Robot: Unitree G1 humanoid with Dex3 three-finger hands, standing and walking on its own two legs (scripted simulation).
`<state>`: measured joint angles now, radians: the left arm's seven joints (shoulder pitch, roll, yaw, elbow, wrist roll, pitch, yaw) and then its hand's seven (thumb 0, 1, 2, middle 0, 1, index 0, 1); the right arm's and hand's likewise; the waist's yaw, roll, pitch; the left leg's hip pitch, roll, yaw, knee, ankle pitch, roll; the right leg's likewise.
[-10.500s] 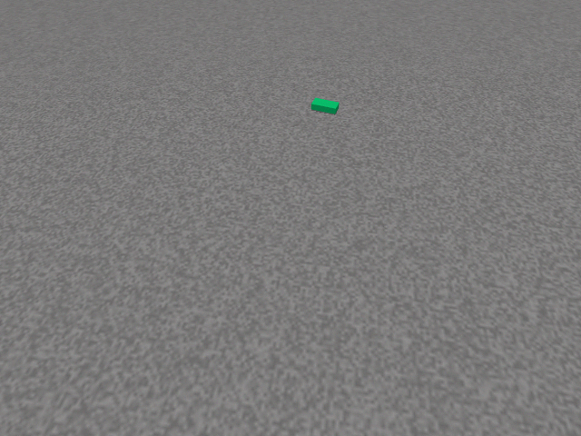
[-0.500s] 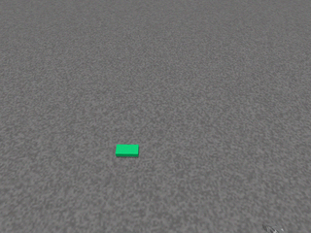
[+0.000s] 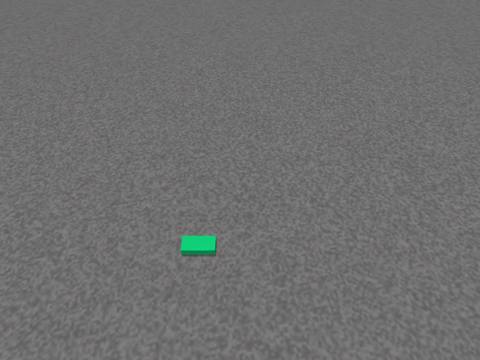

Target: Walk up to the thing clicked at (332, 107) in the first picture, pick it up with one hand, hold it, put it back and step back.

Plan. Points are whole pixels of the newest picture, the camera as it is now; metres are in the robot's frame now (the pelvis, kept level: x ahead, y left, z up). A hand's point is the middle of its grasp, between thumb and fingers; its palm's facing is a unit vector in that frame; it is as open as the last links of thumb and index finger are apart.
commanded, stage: walk up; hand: left
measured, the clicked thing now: (198, 244) +0.73 +0.22 -0.76
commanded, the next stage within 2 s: stand in 0.38 s
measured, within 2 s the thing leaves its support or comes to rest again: neither
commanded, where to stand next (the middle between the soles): +0.35 -0.01 m, yaw +0 degrees
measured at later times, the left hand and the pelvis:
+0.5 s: hand out of the picture +0.11 +0.25 -0.15, palm faces -0.02 -0.94 -0.34, open 7.4 cm; pelvis +0.01 +0.00 +0.01, yaw -1 degrees
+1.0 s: hand out of the picture +0.06 +0.25 -0.15, palm faces -0.05 -0.94 -0.34, open 7.4 cm; pelvis -0.01 +0.00 +0.01, yaw -1 degrees
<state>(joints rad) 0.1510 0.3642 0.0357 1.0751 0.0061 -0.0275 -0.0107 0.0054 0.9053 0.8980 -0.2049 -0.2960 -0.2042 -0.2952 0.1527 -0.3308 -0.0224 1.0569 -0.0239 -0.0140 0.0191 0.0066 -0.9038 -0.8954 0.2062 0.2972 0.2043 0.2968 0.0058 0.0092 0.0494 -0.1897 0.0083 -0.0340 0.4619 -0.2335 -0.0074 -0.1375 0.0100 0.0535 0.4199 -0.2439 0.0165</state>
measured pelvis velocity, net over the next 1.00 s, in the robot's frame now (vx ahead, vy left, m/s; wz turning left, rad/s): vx -0.01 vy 0.00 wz -0.01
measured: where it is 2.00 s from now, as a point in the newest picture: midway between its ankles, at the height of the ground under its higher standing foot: outside the picture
